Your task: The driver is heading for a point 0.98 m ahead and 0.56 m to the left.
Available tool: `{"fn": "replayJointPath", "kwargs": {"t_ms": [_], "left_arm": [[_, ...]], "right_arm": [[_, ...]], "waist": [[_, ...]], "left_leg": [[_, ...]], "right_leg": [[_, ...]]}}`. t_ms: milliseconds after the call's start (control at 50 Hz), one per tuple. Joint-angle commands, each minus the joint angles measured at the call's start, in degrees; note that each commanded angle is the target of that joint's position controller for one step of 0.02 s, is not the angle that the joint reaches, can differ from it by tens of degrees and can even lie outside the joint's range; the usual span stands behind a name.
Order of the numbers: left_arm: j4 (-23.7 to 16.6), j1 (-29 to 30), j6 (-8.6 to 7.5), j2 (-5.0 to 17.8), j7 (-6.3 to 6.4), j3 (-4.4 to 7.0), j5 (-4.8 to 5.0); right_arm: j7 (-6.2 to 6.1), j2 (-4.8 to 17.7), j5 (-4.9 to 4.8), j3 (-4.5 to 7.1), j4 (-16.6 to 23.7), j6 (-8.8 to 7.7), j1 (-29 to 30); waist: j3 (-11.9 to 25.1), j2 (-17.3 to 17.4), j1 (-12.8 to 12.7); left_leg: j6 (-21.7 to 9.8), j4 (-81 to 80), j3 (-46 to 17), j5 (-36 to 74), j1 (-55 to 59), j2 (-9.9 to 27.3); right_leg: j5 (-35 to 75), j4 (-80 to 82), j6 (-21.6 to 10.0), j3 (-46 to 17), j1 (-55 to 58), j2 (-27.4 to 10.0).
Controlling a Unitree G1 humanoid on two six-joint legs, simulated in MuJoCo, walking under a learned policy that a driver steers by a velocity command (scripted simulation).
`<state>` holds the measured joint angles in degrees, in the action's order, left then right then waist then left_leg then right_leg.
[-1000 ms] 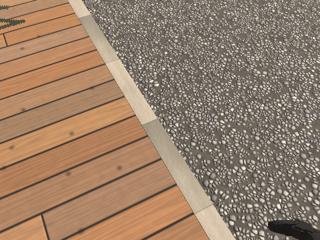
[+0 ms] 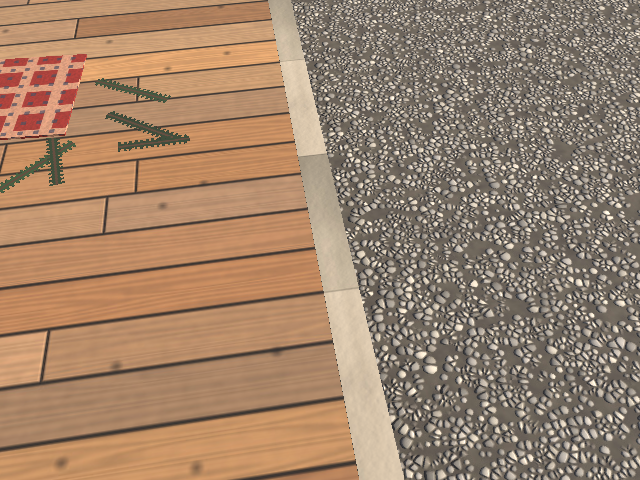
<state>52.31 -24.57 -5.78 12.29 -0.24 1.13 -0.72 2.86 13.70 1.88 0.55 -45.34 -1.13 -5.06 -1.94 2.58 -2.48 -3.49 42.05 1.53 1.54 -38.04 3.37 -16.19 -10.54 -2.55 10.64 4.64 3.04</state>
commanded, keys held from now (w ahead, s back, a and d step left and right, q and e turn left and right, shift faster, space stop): w+q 1.00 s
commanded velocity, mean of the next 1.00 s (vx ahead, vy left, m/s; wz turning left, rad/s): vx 0.50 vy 0.00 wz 0.57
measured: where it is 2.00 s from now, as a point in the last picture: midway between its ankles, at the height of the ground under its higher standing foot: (124, 302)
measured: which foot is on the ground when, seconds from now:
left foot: up 0.00-0.10, down 0.12-0.68, up 0.70-1.00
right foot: down 0.00-0.14, up 0.16-0.66, down 0.68-1.00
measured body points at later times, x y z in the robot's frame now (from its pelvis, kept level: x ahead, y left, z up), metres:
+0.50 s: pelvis +0.27 +0.07 +0.00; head +0.30 +0.09 +0.45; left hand +0.38 +0.36 -0.10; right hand +0.34 -0.21 -0.11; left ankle +0.19 +0.09 -0.74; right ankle +0.46 -0.05 -0.68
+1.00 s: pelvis +0.54 +0.14 +0.01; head +0.57 +0.14 +0.45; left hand +0.39 +0.37 -0.11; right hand +0.83 +0.02 -0.10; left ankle +0.54 +0.31 -0.66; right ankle +0.55 +0.03 -0.74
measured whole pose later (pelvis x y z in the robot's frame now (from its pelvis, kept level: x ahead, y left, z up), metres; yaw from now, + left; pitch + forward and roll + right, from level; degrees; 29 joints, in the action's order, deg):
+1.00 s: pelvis +0.54 +0.14 +0.01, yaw +35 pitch +1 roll -2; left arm 47.6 -23.9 -5.3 14.6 -0.8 2.5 -1.4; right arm 3.0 17.7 2.1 2.9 -41.7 0.2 -7.4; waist -1.8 3.4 -2.4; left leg -3.1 60.8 -2.5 -6.7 -40.1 2.9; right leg -13.0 -15.4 -2.0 9.8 -3.1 1.1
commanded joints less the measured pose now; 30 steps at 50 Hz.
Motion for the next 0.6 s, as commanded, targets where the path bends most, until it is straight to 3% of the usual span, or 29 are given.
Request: {"fn": "replayJointPath", "kwargs": {"t_ms": [20,80,100,120,140,160,180,200,220,240,280,360,400,460,540,600], "left_arm": [[-1.0,-2.6,0.19,9.5,0.96,2.02,-0.12],[-0.6,-1.7,1.62,12.1,1.53,2.53,-0.53],[-0.8,-1.5,2.26,13.0,1.58,2.74,-0.56],[-1.8,-0.8,2.54,13.1,1.59,2.65,-0.62],[-5.7,-2.2,2.04,9.0,0.88,1.77,0.28],[-8.5,0.5,1.83,9.3,0.19,2.12,-0.31],[-9.8,6.6,1.72,10.3,0.01,2.22,-0.91],[-10.3,8.1,0.94,9.3,-0.18,1.63,-0.34],[-9.8,7.7,0.88,9.1,-0.19,1.64,-0.62],[-9.7,7.0,1.78,9.2,-0.16,1.69,-1.64],[-9.3,4.9,3.86,8.7,-0.56,1.61,-2.73],[-11.9,11.7,5.15,7.5,-1.22,1.50,-2.29],[-13.9,16.2,5.53,8.2,-1.18,1.79,-2.10],[-15.6,20.4,4.72,8.7,-1.08,1.83,-2.14],[-18.8,27.5,3.56,8.2,-1.62,1.08,-1.77],[-19.9,26.9,2.87,9.3,-1.54,0.97,-1.17]], "right_arm": [[0.45,2.9,0.27,0.20,6.3,-1.10,8.3],[0.07,4.7,0.56,1.13,5.3,-1.03,2.6],[-0.13,5.9,0.64,1.89,3.6,-1.36,-3.3],[-0.65,8.8,1.28,3.33,0.6,-1.65,-13.0],[-1.74,15.3,1.53,5.58,-0.1,-1.18,-19.9],[-1.88,16.5,-1.16,5.98,0.7,-0.55,-18.3],[-2.31,14.9,-2.00,5.73,-0.3,-0.15,-17.6],[-2.87,12.2,-2.28,5.29,-0.8,-0.26,-14.8],[-3.14,10.4,-1.98,4.98,-0.6,-0.35,-12.4],[-3.38,9.2,-2.33,4.60,-0.6,-0.63,-10.3],[-2.92,8.8,-2.13,4.32,0.1,-1.65,-9.6],[-2.74,11.2,-1.51,5.15,-0.3,-2.18,-13.0],[-2.45,12.0,-1.58,5.52,-1.6,-2.39,-16.6],[-2.88,9.3,-1.82,4.73,-1.6,-2.36,-19.2],[-3.76,10.9,-1.10,5.03,-2.2,-2.33,-23.5],[-4.40,12.2,-1.04,5.34,-2.1,-2.32,-22.3]], "waist": [[-3.9,-6.3,-0.3],[0.7,-7.9,3.0],[4.2,-8.2,5.2],[9.5,-6.2,9.3],[18.3,4.3,10.0],[22.2,8.2,7.7],[14.4,1.3,8.4],[7.1,0.1,6.5],[3.3,-2.1,4.1],[1.7,-2.6,1.8],[3.4,-1.9,0.2],[0.8,-1.9,2.1],[-0.6,-0.4,3.7],[-0.3,0.2,5.5],[-1.3,0.0,8.3],[-1.8,1.0,6.9]], "left_leg": [[-2.0,-6.0,3.4,-3.8,0.5,-1.1],[-5.7,-9.0,6.7,-13.2,11.1,-6.6],[-7.4,-11.1,6.9,-14.6,18.4,-8.9],[-10.1,-13.1,2.8,-14.4,32.1,-8.1],[-16.3,-13.4,-20.3,-19.4,51.8,8.0],[-21.7,-21.9,-45.5,-13.2,58.3,16.7],[-19.6,-23.4,-36.3,-10.8,54.6,13.9],[-18.0,-25.0,-29.3,-6.6,45.8,12.4],[-15.7,-26.7,-25.1,-2.5,38.4,9.7],[-14.2,-27.7,-21.7,1.2,32.7,7.0],[-13.7,-28.5,-19.0,5.7,28.9,4.8],[-11.8,-31.3,-16.8,3.6,25.8,1.1],[-10.5,-32.2,-18.7,0.1,28.2,0.0],[-11.0,-30.1,-21.3,2.6,36.2,2.5],[-10.9,-26.6,-22.4,11.7,40.2,2.5],[-9.4,-24.6,-24.6,17.7,39.8,3.5]], "right_leg": [[34.7,0.0,-4.9,-2.3,0.9,-17.4],[55.5,-13.5,-3.8,0.8,3.2,-18.0],[57.3,-22.8,-3.4,1.8,1.8,-17.8],[49.3,-36.1,-2.1,2.3,-6.2,-16.7],[22.5,-57.2,1.1,3.6,-26.3,-12.1],[-15.7,-70.8,3.3,-5.3,-41.6,-0.9],[-10.8,-69.2,2.8,-11.8,-48.2,-4.8],[-5.9,-64.1,2.7,-11.6,-47.2,-7.2],[-4.4,-59.2,2.9,-11.7,-43.5,-9.1],[-4.1,-55.8,3.6,-12.1,-39.5,-10.0],[-3.8,-53.6,4.9,-11.4,-35.1,-9.9],[6.0,-46.5,6.5,-8.8,-38.0,-8.7],[10.1,-43.0,6.4,-8.8,-42.8,-7.7],[11.7,-37.8,6.1,-11.7,-48.1,-8.3],[13.1,-29.5,5.0,-10.8,-46.7,-4.9],[12.0,-23.6,2.9,-11.3,-39.5,-3.1]]}}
